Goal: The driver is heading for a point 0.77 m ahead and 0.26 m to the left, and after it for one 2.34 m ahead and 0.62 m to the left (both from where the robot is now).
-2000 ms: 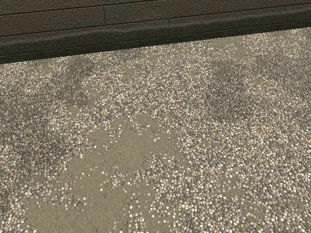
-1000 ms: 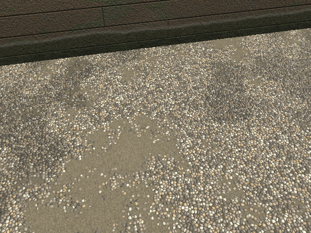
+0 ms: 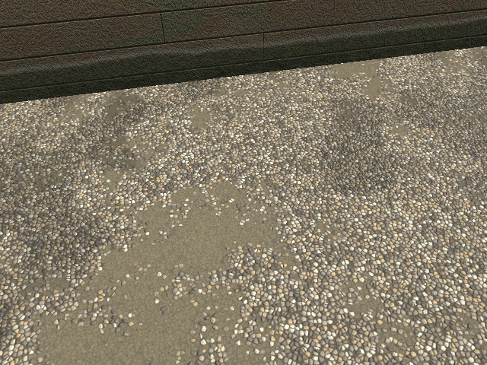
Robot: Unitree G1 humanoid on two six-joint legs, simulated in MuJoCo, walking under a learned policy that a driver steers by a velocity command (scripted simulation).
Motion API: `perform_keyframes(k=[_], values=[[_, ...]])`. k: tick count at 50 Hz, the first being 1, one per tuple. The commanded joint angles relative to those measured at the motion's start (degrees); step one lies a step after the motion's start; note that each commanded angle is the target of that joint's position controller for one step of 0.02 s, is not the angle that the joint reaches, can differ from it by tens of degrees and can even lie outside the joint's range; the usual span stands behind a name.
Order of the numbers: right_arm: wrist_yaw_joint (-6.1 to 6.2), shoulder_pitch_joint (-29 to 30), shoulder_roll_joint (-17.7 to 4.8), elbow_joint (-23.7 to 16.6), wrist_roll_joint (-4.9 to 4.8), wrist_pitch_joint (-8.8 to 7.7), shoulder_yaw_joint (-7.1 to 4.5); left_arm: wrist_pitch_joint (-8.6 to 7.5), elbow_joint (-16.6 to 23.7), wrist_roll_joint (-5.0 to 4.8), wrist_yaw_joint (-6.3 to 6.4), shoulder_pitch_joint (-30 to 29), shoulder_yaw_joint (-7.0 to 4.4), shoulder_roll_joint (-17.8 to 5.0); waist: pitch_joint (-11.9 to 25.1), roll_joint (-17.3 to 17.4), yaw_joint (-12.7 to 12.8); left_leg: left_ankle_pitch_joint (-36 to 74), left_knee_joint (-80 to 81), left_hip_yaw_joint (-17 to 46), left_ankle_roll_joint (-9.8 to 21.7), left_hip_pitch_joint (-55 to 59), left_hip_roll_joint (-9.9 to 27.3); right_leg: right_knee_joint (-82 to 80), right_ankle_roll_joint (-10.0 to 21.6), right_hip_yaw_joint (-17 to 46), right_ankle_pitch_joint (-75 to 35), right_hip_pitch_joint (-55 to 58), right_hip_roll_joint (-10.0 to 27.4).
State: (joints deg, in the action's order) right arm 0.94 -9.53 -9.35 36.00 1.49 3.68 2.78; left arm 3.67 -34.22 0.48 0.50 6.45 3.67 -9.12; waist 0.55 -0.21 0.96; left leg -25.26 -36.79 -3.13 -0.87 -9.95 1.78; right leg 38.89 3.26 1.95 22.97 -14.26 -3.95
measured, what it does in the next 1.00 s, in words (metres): stands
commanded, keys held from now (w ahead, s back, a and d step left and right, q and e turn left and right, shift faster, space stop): w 0.78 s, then no key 0.22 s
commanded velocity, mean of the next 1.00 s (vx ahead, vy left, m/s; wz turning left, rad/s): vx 0.46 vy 0.00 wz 0.00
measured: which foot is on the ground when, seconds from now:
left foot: down 0.00-1.00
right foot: down 0.00-1.00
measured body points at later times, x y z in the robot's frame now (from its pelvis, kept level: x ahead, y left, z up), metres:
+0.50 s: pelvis +0.00 +0.00 +0.00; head -0.01 +0.00 +0.45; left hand +0.19 +0.20 -0.08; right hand +0.17 -0.20 -0.09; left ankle -0.06 +0.12 -0.72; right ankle -0.02 -0.09 -0.72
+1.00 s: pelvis +0.00 +0.00 +0.01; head -0.01 +0.00 +0.46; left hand +0.18 +0.20 -0.08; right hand +0.17 -0.20 -0.09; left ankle -0.06 +0.13 -0.72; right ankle -0.02 -0.09 -0.72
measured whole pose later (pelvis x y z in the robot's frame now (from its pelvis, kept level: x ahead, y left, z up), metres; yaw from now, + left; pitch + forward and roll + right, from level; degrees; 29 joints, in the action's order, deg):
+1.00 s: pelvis +0.00 +0.00 +0.01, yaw +1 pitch -1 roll +0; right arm 0.7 -10.3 -8.9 37.3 1.9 4.4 3.4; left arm 2.8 -36.4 1.1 -0.2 7.6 4.3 -8.0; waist 0.7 0.0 1.4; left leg -21.3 -30.1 -2.1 -1.4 -7.6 1.5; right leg 31.9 3.0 1.3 19.4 -11.6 -3.6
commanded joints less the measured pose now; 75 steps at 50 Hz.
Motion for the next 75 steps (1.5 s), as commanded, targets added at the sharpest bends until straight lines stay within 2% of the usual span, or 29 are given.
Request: perform_keyframes(k=[1,4,5,6,11,12,13,18,19,20,22,26,27,28,33,34,35,36,40,41,42,43,44,45,48,52,53,62,75], values=[[0.13,3.26,-3.75,-4.83,0.07,-1.07,-1.00,-0.93,5.21,-0.21,0.33,-4.91,-1.17,-4.01,3.29,-0.62,-0.28,15.94,3.37,1.73,1.47,2.88,0.67,-7.05,1.45,4.95,-20.54,-1.97,4.27],[0.08,3.50,-3.79,-4.82,0.07,-1.04,-0.96,-0.69,5.28,-0.16,0.27,-5.00,-1.14,-3.97,2.18,-0.48,-0.18,15.97,3.38,1.81,1.56,2.39,0.66,-7.12,1.46,4.98,-20.38,-2.53,4.31],[0.04,5.84,-4.11,-5.91,-0.15,-0.38,-0.95,-1.06,6.45,0.56,-0.50,-7.00,-1.05,-3.65,-0.15,0.36,0.91,27.40,2.65,3.05,1.43,0.74,1.97,-4.63,1.25,2.50,-28.42,-3.53,4.39],[0.17,2.71,-4.32,-4.59,0.08,-0.97,-1.28,-1.13,4.77,0.08,0.18,-2.93,-1.09,-3.61,6.53,0.47,0.21,18.12,2.52,1.93,1.61,4.69,0.87,-6.34,1.28,4.38,-21.46,-0.93,4.09],[0.08,3.47,-3.80,-4.84,0.07,-1.04,-0.95,-0.70,5.26,-0.16,0.28,-4.96,-1.13,-3.96,2.17,-0.48,-0.18,16.01,3.37,1.87,1.57,2.35,0.63,-7.09,1.45,4.92,-20.32,-2.53,4.34],[0.04,5.82,-4.12,-5.93,-0.14,-0.38,-0.94,-1.07,6.43,0.57,-0.49,-6.97,-1.04,-3.64,-0.16,0.35,0.90,27.45,2.63,3.11,1.45,0.69,1.94,-4.60,1.24,2.45,-28.39,-3.53,4.41],[0.16,2.68,-4.32,-4.61,0.08,-0.97,-1.27,-1.14,4.75,0.09,0.19,-2.89,-1.08,-3.60,6.52,0.47,0.21,18.16,2.51,1.99,1.62,4.64,0.84,-6.31,1.27,4.32,-21.40,-0.92,4.12],[0.07,3.46,-3.79,-4.86,0.07,-1.04,-0.93,-0.71,5.24,-0.15,0.29,-4.93,-1.13,-3.94,2.16,-0.48,-0.18,16.03,3.36,1.94,1.59,2.31,0.60,-7.07,1.44,4.86,-20.25,-2.53,4.36],[0.03,5.81,-4.12,-5.95,-0.14,-0.39,-0.93,-1.07,6.42,0.57,-0.48,-6.95,-1.04,-3.62,-0.17,0.34,0.90,27.47,2.62,3.17,1.46,0.64,1.91,-4.58,1.24,2.41,-28.35,-3.52,4.43],[0.16,2.67,-4.32,-4.62,0.08,-0.97,-1.25,-1.15,4.73,0.09,0.20,-2.86,-1.08,-3.58,6.51,0.47,0.21,18.17,2.50,2.05,1.64,4.59,0.82,-6.29,1.27,4.27,-21.33,-0.92,4.14],[0.12,3.20,-3.75,-4.88,0.07,-1.07,-0.95,-0.97,5.15,-0.19,0.36,-4.80,-1.16,-3.96,3.25,-0.62,-0.28,16.05,3.33,1.92,1.52,2.76,0.59,-6.97,1.42,4.77,-20.35,-1.97,4.34],[0.05,3.29,-3.80,-4.85,0.08,-1.07,-0.92,-0.75,5.22,-0.10,0.30,-4.81,-1.13,-3.92,2.38,-0.45,-0.19,16.27,3.36,2.08,1.63,2.40,0.61,-7.03,1.43,4.77,-20.07,-2.37,4.34],[0.03,5.72,-4.17,-5.93,-0.15,-0.42,-0.92,-1.11,6.39,0.61,-0.47,-6.86,-1.05,-3.62,-0.13,0.39,0.91,27.70,2.63,3.29,1.52,0.64,1.91,-4.54,1.23,2.35,-28.24,-3.46,4.42],[0.16,2.61,-4.37,-4.60,0.06,-1.00,-1.25,-1.18,4.70,0.11,0.21,-2.80,-1.09,-3.59,6.55,0.51,0.22,18.40,2.50,2.15,1.69,4.60,0.81,-6.24,1.26,4.17,-21.27,-0.84,4.15],[0.06,3.41,-3.80,-4.87,0.07,-1.03,-0.90,-0.73,5.20,-0.13,0.32,-4.85,-1.12,-3.91,2.16,-0.46,-0.18,16.23,3.33,2.07,1.63,2.25,0.55,-6.99,1.43,4.71,-20.23,-2.47,4.39],[0.03,5.75,-4.13,-5.96,-0.13,-0.39,-0.90,-1.08,6.37,0.59,-0.45,-6.89,-1.04,-3.59,-0.17,0.34,0.90,27.67,2.58,3.30,1.51,0.58,1.85,-4.50,1.22,2.29,-28.35,-3.46,4.46],[0.16,2.61,-4.33,-4.62,0.08,-0.97,-1.23,-1.16,4.69,0.11,0.22,-2.79,-1.07,-3.56,6.53,0.47,0.21,18.36,2.48,2.18,1.68,4.54,0.76,-6.21,1.25,4.13,-21.31,-0.85,4.18],[0.10,2.81,-3.80,-4.88,0.01,-1.04,-0.99,-1.07,4.84,-0.13,0.33,-4.19,-1.13,-3.98,4.03,-0.52,-0.38,16.92,2.99,2.03,1.57,3.24,0.53,-6.70,1.36,4.40,-20.59,-1.67,4.30],[0.05,2.84,-3.80,-4.66,0.13,-1.02,-0.86,-0.73,4.92,-0.13,0.33,-4.21,-1.08,-3.84,2.32,-0.44,-0.17,15.34,3.68,2.31,1.71,2.33,0.58,-7.33,1.51,4.96,-19.55,-2.34,4.54],[-0.02,5.03,-4.05,-5.72,0.00,-0.36,-0.79,-1.09,5.93,0.65,-0.43,-6.00,-0.95,-3.50,-0.52,0.20,0.86,26.17,3.27,3.70,1.63,0.35,1.94,-5.20,1.40,2.83,-27.35,-3.29,4.65],[0.07,1.03,-4.07,-3.78,0.23,-0.88,-0.95,-1.10,3.71,0.07,0.17,-1.16,-0.83,-3.16,6.16,0.36,0.25,15.78,4.20,2.84,1.79,4.50,1.09,-7.93,1.42,5.20,-19.50,-0.50,4.82],[-0.03,0.87,-3.65,-3.74,0.23,-0.89,-0.74,-1.01,3.56,-0.14,0.24,-2.27,-0.85,-3.58,2.60,-0.57,-0.43,13.36,5.76,3.03,1.72,3.19,0.91,-9.21,1.54,5.78,-18.28,-1.79,5.02],[-0.04,4.65,-3.59,-5.22,0.12,-0.28,-0.50,-1.25,5.05,0.59,-0.43,-5.41,-0.73,-3.19,-1.78,-0.21,0.75,23.83,5.62,4.22,1.52,0.23,2.26,-7.67,1.38,3.96,-26.29,-2.90,5.16],[-0.05,4.19,-3.27,-4.71,0.42,-0.19,-0.37,-1.46,4.26,0.98,-0.64,-3.66,-0.40,-2.17,1.87,0.19,1.34,25.13,6.06,4.39,1.39,1.71,2.67,-9.14,1.24,4.70,-27.53,-0.39,5.90],[-0.08,2.52,-3.23,-3.59,0.58,-0.07,-0.29,-1.92,2.68,0.78,-0.67,-2.75,-0.21,-2.25,2.92,-0.05,0.58,24.39,10.29,5.18,0.72,4.26,3.23,-12.91,0.82,5.92,-29.02,1.55,6.95],[-0.25,0.76,-4.49,-1.86,0.25,0.11,-0.96,-2.17,0.62,0.26,-0.82,-1.13,-0.81,-3.56,2.60,-0.02,0.10,24.67,14.39,5.97,0.87,6.79,3.64,-17.23,0.97,6.62,-30.09,3.91,7.86],[-0.06,-1.39,-5.23,-0.17,-0.24,-0.36,-1.35,-1.94,-0.47,-0.77,-0.01,-0.51,-1.07,-4.58,4.31,-0.60,-1.06,19.12,14.56,5.28,1.08,9.38,2.33,-17.25,0.88,7.31,-26.93,3.83,7.41],[0.26,-0.88,-5.17,0.97,-0.77,-0.92,-1.47,-1.16,-1.09,-0.69,0.59,-1.07,-1.69,-4.83,3.60,0.09,-0.30,24.57,15.16,5.35,1.60,6.83,2.94,-17.56,1.24,6.48,-29.37,5.49,7.54],[0.28,-1.23,-6.73,-0.60,-0.30,0.16,-1.87,0.35,0.06,0.02,1.03,-1.30,-2.53,-6.28,2.99,-0.29,0.09,22.30,12.30,4.93,2.79,2.89,2.34,-13.58,1.93,5.80,-26.62,2.52,7.17]])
